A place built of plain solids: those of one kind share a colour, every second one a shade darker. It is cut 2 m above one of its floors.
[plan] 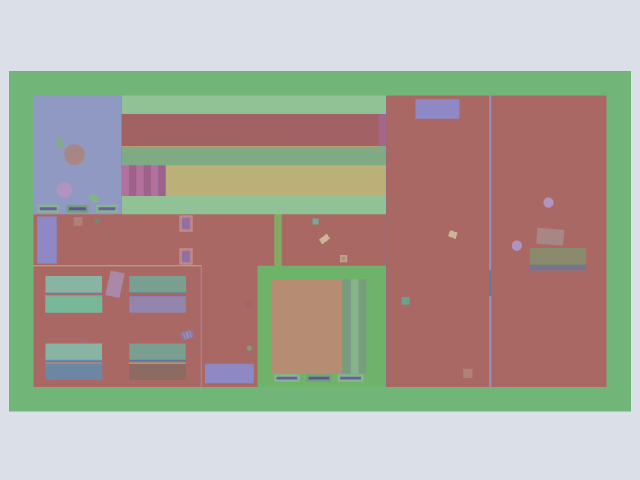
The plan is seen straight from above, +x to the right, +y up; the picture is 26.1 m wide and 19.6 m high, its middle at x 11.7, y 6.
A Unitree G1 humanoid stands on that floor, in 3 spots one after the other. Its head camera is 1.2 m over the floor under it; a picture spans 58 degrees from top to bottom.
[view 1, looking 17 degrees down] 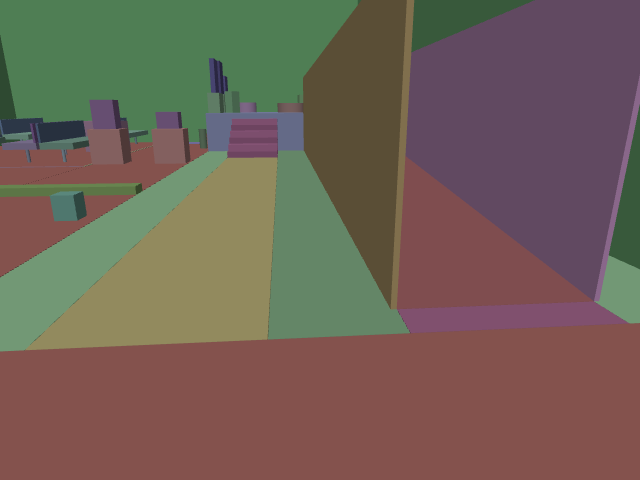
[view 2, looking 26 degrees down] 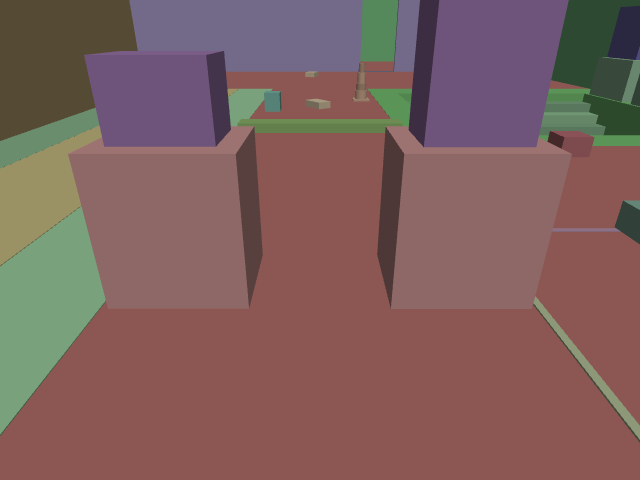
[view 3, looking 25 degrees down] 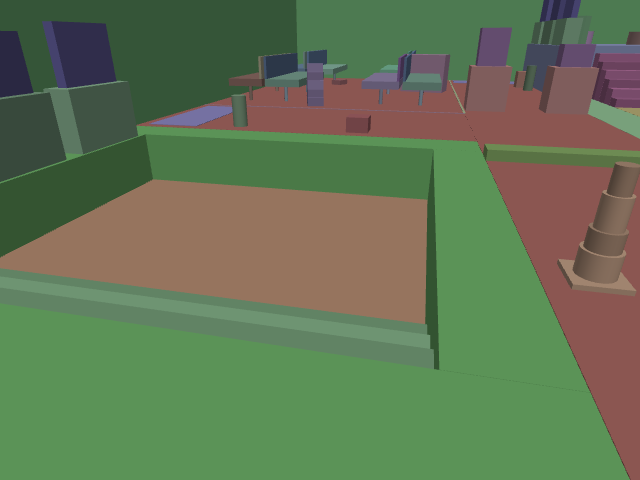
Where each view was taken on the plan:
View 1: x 16.50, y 9.15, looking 175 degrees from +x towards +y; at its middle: floor_fore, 4.10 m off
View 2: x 4.25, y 6.00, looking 0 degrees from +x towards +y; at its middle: floor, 2.74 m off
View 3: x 15.02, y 4.24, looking -167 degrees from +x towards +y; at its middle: floor_pit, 4.36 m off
